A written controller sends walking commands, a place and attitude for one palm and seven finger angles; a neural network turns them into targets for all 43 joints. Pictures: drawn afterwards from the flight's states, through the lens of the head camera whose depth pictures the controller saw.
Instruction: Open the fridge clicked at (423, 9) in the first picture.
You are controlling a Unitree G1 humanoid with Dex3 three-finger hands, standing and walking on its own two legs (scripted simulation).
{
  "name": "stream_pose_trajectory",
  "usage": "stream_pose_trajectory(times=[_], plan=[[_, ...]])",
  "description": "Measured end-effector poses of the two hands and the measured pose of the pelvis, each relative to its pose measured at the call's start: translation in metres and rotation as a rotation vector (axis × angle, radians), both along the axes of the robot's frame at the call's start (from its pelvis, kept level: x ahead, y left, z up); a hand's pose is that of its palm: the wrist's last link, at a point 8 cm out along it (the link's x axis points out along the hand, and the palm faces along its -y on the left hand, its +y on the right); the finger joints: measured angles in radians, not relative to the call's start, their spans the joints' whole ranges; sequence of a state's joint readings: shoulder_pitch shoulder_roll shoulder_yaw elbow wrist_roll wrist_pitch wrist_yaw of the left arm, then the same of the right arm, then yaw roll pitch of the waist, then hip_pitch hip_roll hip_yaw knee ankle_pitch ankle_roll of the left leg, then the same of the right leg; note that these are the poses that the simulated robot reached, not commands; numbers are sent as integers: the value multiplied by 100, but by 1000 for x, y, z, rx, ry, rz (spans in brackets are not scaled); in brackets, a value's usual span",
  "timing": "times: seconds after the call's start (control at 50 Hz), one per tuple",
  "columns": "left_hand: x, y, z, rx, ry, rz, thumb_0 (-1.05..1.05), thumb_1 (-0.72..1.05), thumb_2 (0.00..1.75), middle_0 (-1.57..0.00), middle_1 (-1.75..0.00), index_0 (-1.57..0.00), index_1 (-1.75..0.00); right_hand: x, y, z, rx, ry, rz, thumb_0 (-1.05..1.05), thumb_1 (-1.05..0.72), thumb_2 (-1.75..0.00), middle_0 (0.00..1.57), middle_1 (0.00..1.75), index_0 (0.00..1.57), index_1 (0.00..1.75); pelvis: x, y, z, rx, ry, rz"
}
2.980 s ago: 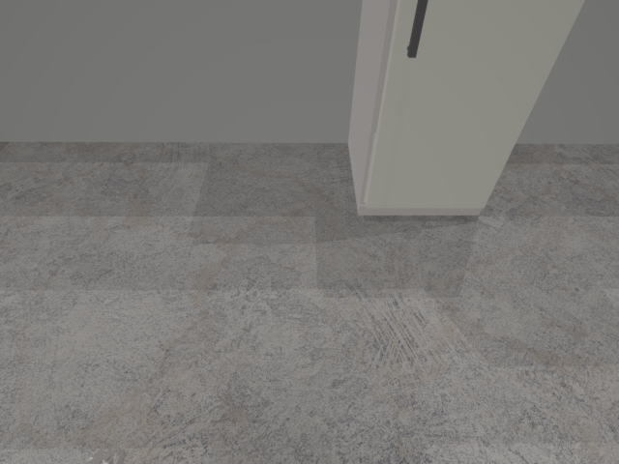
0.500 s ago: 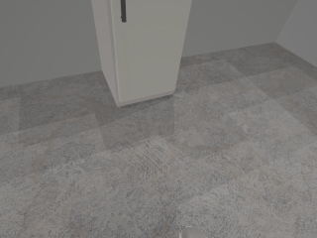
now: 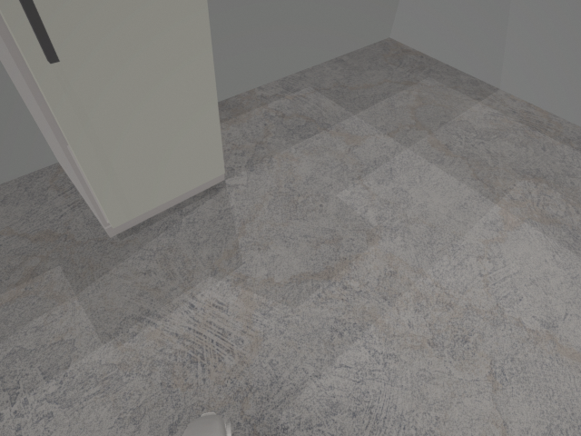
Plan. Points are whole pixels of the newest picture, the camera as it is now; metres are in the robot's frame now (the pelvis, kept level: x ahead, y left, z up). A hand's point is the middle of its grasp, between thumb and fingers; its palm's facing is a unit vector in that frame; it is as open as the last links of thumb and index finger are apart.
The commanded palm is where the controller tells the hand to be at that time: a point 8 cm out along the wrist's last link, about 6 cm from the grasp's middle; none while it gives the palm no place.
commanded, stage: walk to a spot facing it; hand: left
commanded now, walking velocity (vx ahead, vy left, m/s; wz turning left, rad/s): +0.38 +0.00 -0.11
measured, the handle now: out of the picture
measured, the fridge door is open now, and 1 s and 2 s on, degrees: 0 0 0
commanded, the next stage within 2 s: turn to face it in 0.80 s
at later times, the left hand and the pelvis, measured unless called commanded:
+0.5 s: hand (176, 360) +0.27 +0.19 -0.17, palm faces -0.13 -0.98 -0.14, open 7.3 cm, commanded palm none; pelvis +0.22 +0.02 +0.01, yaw -8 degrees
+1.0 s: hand (237, 262) +0.48 +0.11 -0.17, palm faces -0.05 -0.98 -0.17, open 7.3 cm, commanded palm none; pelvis +0.44 -0.06 +0.01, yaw -4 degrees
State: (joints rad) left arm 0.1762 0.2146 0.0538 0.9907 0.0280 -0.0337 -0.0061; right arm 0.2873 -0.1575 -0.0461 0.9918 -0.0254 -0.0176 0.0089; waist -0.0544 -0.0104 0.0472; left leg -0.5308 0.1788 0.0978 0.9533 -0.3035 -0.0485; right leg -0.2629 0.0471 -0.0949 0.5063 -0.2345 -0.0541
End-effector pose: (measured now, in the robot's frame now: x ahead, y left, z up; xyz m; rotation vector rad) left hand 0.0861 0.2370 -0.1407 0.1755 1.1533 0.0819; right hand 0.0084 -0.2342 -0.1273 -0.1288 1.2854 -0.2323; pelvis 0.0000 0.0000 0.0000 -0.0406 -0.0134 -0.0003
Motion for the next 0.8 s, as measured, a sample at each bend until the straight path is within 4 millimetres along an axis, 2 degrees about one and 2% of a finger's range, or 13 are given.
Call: stream_pose_trajectory(times=[0.1, 0.14, 0.18, 0.32, 0.44, 0.52, 0.58, 0.64, 0.7, 0.74, 0.8], plan=[[13, 23, -11, -16, 45, 38, 0, 93, 90, -20, -30, -20, -30, 76, 18, 6, -16, -114, 36, 0, -93, -90, 20, 30, 20, 30, 45, 19, -3, -17, -10, -10], [19, 33, -19, -23, 74, 49, 0, 92, 90, -20, -30, -20, -30, 97, 25, 5, -30, -141, 39, 0, -93, -90, 20, 30, 20, 30, 64, 28, -8, -9, -14, -22], [28, 38, -20, -22, 113, 42, 0, 92, 90, -20, -30, -20, -30, 107, 33, 5, -32, -148, 26, 0, -93, -90, 20, 30, 20, 30, 80, 34, -7, -1, -14, -40], [84, 36, 0, -46, 150, 21, 1, 91, 90, -19, -30, -19, -30, 97, 56, 13, -1, 21, -64, 0, -93, -90, 20, 30, 20, 30, 138, 42, 14, 11, 0, -84], [147, 19, 1, -42, 190, -27, 1, 93, 90, -19, -30, -19, -30, 84, 74, 13, 59, 183, -169, 0, -92, -90, 20, 30, 20, 30, 190, 32, 16, 20, 8, -126], [206, 2, -2, -22, 197, -90, 1, 94, 90, -19, -30, -19, -30, 83, 81, 9, 108, 281, -242, 0, -91, -90, 20, 30, 20, 30, 227, 16, 10, 29, 11, -151], [262, -21, -6, -11, 166, -140, 1, 93, 90, -19, -30, -19, -30, 87, 80, 4, 150, 359, -286, 0, -91, -90, 20, 30, 20, 30, 259, 0, 1, 35, 15, -164], [320, -47, -13, -2, 82, -165, 1, 92, 90, -19, -30, -19, -30, 101, 70, -9, 191, 434, -309, 0, -91, -90, 20, 30, 20, 30, 296, -23, -15, 42, 11, -167], [355, -65, -14, 1, 12, -142, 1, 92, 90, -19, -30, -19, -30, 140, 44, -20, 195, 431, -297, 1, -91, -90, 20, 30, 20, 30, 322, -40, -20, 38, 2, -169], [366, -73, -8, 0, 8, -122, 1, 92, 90, -19, -30, -19, -30, 184, 20, -23, 165, 358, -271, 1, -91, -90, 20, 30, 20, 30, 337, -48, -14, 35, -4, -161], [380, -72, 4, 31, 3, -90, -1, 95, 90, -20, -30, -20, -30, 263, -16, -22, 111, 202, -215, 1, -91, -90, 20, 30, 20, 30, 361, -56, -3, 30, -1, -152]])
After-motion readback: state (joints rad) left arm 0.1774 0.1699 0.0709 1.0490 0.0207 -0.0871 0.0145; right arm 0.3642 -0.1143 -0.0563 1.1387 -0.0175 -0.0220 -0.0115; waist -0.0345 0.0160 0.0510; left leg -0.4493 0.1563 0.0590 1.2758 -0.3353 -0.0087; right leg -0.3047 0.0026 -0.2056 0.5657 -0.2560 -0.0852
